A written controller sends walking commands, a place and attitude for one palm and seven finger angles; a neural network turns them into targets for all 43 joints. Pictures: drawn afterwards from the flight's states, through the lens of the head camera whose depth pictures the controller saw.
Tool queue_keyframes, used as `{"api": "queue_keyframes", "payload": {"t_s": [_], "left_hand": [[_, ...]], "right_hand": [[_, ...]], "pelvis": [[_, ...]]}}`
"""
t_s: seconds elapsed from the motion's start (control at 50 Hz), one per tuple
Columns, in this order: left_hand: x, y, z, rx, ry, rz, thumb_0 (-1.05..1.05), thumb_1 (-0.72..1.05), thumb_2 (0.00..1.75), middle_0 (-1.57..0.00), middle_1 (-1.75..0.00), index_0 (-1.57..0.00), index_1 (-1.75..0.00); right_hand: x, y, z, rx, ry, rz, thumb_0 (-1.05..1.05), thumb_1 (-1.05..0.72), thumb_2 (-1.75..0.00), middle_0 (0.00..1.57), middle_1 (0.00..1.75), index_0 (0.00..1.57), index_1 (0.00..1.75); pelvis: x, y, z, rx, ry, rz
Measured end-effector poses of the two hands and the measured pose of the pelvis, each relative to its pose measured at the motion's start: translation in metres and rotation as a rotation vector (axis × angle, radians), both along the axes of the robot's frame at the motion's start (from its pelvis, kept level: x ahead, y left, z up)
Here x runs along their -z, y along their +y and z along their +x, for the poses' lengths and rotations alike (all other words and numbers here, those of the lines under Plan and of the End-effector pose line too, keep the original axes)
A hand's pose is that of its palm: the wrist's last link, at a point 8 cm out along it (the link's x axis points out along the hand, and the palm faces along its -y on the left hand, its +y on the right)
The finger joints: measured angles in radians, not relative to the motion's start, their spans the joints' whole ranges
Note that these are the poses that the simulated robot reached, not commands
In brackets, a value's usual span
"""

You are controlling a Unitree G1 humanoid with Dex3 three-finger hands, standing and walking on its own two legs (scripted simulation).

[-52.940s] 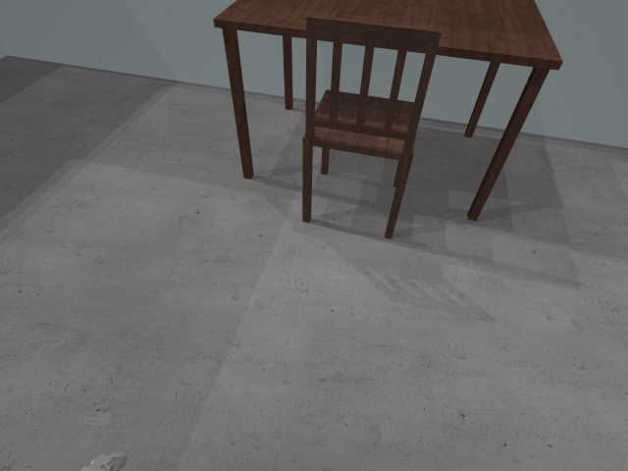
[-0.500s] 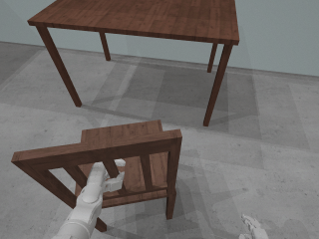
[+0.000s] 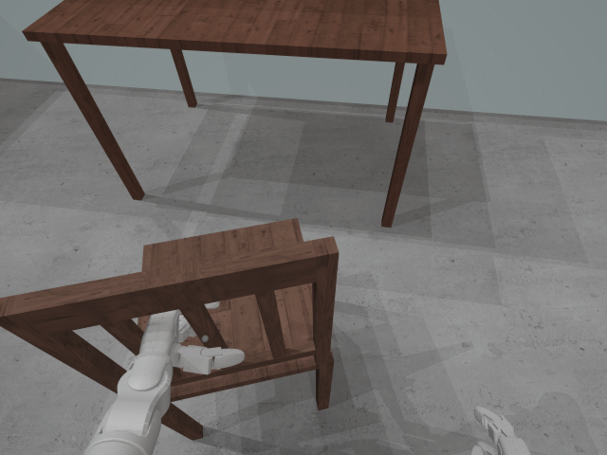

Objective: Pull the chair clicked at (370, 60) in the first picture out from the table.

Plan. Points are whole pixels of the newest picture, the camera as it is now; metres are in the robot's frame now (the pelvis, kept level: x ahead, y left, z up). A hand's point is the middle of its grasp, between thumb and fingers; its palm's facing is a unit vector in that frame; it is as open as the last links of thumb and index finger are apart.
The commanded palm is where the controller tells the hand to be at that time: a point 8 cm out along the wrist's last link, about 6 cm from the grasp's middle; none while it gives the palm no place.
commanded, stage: open the thumb and straighten the fingers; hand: left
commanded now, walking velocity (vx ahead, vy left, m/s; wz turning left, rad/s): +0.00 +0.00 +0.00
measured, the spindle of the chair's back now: (211, 337) +0.31 +0.15 -0.09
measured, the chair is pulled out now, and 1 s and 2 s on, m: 0.59 0.59 0.59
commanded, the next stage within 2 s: draw the fingers out of the gap in 0.40 s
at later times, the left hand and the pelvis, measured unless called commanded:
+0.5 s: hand (204, 339) +0.29 +0.15 -0.05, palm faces -0.01 -0.98 -0.19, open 17.3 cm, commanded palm +0.27 +0.21 -0.03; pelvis +0.03 +0.00 -0.01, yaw +1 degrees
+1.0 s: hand (195, 403) +0.21 +0.15 -0.06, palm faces +0.02 -0.98 -0.21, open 17.5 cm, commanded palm +0.18 +0.20 -0.03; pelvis +0.02 +0.00 -0.03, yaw +2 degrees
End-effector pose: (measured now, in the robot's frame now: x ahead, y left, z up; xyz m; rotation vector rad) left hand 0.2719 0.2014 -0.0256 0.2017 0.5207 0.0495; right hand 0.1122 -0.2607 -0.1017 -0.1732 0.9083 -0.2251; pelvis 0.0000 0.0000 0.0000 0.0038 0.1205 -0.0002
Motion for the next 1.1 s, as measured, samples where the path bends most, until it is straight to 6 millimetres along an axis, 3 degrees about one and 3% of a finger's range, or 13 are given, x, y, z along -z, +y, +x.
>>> {"api": "queue_keyframes", "payload": {"t_s": [0.16, 0.34, 0.46, 0.6, 0.82, 1.1], "left_hand": [[0.002, -0.001, 0.001, 0.001, 0.009, -0.018, 0.0, -0.45, 0.25, -0.3, -0.93, -0.32, -0.94], [0.008, 0.004, 0.003, -0.006, 0.031, -0.02, 0.0, -0.53, 0.21, -0.12, -0.35, -0.12, -0.34], [0.008, 0.003, 0.003, -0.005, 0.033, -0.015, -0.01, -0.54, 0.2, -0.04, -0.12, -0.04, -0.12], [0.011, 0.003, -0.004, -0.01, 0.049, -0.009, -0.01, -0.54, 0.2, -0.01, -0.03, -0.01, -0.03], [0.01, 0.003, -0.054, -0.026, 0.064, 0.0, -0.01, -0.54, 0.2, -0.02, -0.01, -0.01, 0.0], [0.007, 0.002, -0.105, -0.052, 0.082, 0.013, -0.01, -0.54, 0.2, -0.03, -0.01, -0.01, 0.0]], "right_hand": [[0.004, 0.015, 0.025, -0.031, -0.048, 0.018, 0.01, -0.9, -0.9, 0.2, 0.3, 0.2, 0.3], [0.001, 0.019, 0.05, -0.063, -0.085, -0.001, 0.01, -0.9, -0.9, 0.2, 0.3, 0.2, 0.3], [0.0, 0.016, 0.057, -0.066, -0.092, -0.014, 0.01, -0.9, -0.9, 0.2, 0.3, 0.2, 0.3], [0.002, 0.013, 0.056, -0.062, -0.089, -0.018, 0.01, -0.9, -0.9, 0.2, 0.3, 0.2, 0.3], [0.001, 0.017, 0.064, -0.07, -0.14, -0.021, 0.01, -0.9, -0.9, 0.2, 0.3, 0.2, 0.3], [-0.003, 0.033, 0.086, -0.102, -0.247, -0.01, 0.01, -0.9, -0.9, 0.2, 0.3, 0.2, 0.3]], "pelvis": [[0.006, 0.003, 0.012, -0.006, 0.028, 0.0], [0.012, 0.002, 0.021, -0.015, 0.046, -0.005], [0.014, 0.002, 0.025, -0.019, 0.059, -0.007], [0.017, 0.001, 0.027, -0.02, 0.072, -0.008], [0.024, 0.0, 0.029, -0.03, 0.079, -0.013], [0.033, 0.001, 0.021, -0.049, 0.077, -0.023]]}}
